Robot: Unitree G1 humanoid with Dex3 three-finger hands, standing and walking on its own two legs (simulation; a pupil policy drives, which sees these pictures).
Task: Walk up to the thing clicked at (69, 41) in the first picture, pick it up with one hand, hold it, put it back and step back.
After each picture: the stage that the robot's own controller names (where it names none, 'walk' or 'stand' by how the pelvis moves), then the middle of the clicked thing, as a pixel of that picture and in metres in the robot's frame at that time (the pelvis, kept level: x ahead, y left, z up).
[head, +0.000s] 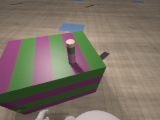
stand; (71, 53) +0.58 +0.18 +0.01
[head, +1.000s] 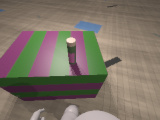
rise first; (71, 52) +0.55 +0.19 +0.03
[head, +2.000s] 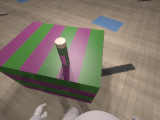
stand; (63, 53) +0.48 +0.23 +0.04
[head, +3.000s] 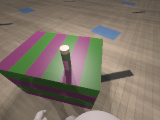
stand; (66, 59) +0.49 +0.21 +0.01
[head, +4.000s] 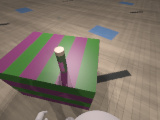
stand; (61, 61) +0.48 +0.24 +0.00
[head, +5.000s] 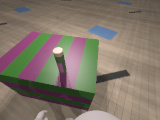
stand; (60, 61) +0.46 +0.25 +0.00
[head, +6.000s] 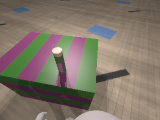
stand; (60, 61) +0.46 +0.25 +0.00
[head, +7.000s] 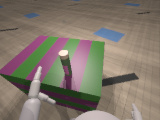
rise first; (66, 64) +0.45 +0.23 +0.01
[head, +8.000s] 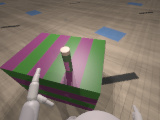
go down; (67, 60) +0.48 +0.23 +0.01
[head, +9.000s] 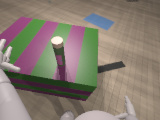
go down; (59, 53) +0.49 +0.21 +0.03
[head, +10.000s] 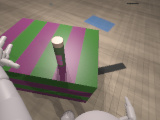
go down; (59, 53) +0.49 +0.21 +0.04
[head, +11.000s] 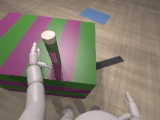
close in; (53, 50) +0.48 +0.23 +0.07
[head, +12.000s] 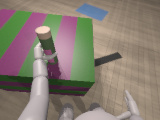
lift; (49, 48) +0.48 +0.23 +0.08
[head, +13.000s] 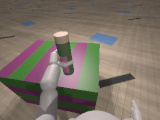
lift; (65, 55) +0.34 +0.15 +0.23
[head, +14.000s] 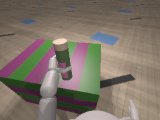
hold; (64, 61) +0.33 +0.16 +0.19
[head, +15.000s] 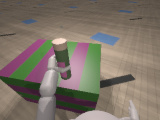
hold; (63, 61) +0.33 +0.17 +0.19
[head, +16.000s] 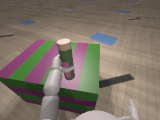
crouch; (67, 61) +0.34 +0.14 +0.19
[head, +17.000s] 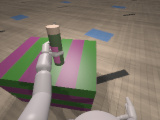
crouch; (56, 47) +0.44 +0.21 +0.21
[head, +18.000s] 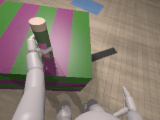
lower; (43, 42) +0.51 +0.23 +0.09
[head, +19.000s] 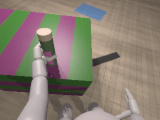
lower; (48, 50) +0.47 +0.22 +0.08
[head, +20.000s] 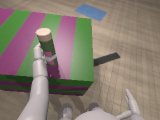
lower; (49, 50) +0.47 +0.22 +0.08
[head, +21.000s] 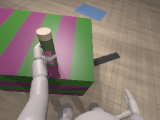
lower; (48, 49) +0.47 +0.23 +0.08
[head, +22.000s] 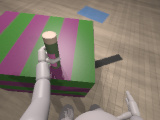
draw back; (53, 52) +0.45 +0.21 +0.08
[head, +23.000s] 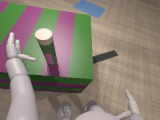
rise; (48, 50) +0.45 +0.21 +0.08
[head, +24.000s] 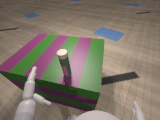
sink last; (65, 64) +0.43 +0.22 +0.04
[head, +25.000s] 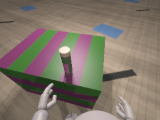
stand; (66, 62) +0.43 +0.20 +0.03
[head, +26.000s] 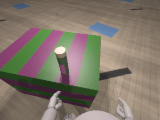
stand; (62, 62) +0.43 +0.22 +0.03
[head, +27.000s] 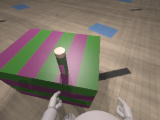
stand; (62, 63) +0.43 +0.22 +0.03
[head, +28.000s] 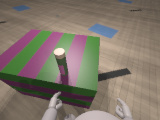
stand; (62, 63) +0.43 +0.22 +0.02
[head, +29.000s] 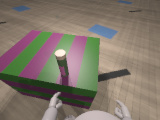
stand; (62, 64) +0.43 +0.22 +0.01
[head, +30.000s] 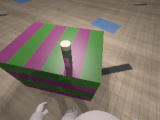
walk; (67, 56) +0.48 +0.19 +0.02
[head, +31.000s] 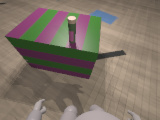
walk; (72, 31) +0.77 +0.20 +0.02
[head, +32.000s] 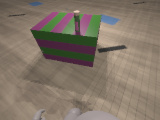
stand; (77, 22) +1.12 +0.24 +0.03
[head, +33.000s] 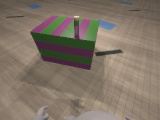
stand; (76, 26) +1.14 +0.22 +0.01
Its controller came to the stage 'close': yes
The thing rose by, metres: 0.22
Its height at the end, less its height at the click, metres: +0.00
